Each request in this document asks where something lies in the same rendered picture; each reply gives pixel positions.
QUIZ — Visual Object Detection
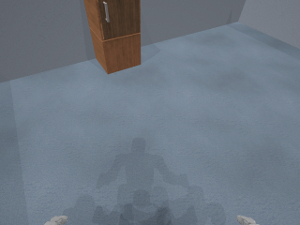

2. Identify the right robot hand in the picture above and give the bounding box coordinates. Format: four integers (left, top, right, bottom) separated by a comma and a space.
236, 215, 260, 225

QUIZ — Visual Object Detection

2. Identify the cupboard door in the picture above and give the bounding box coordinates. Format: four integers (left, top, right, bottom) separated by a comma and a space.
97, 0, 140, 39

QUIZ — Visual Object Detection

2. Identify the left robot hand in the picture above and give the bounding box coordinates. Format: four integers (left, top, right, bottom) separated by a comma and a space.
44, 216, 68, 225

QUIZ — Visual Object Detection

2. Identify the handle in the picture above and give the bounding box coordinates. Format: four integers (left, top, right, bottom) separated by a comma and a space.
103, 2, 110, 23

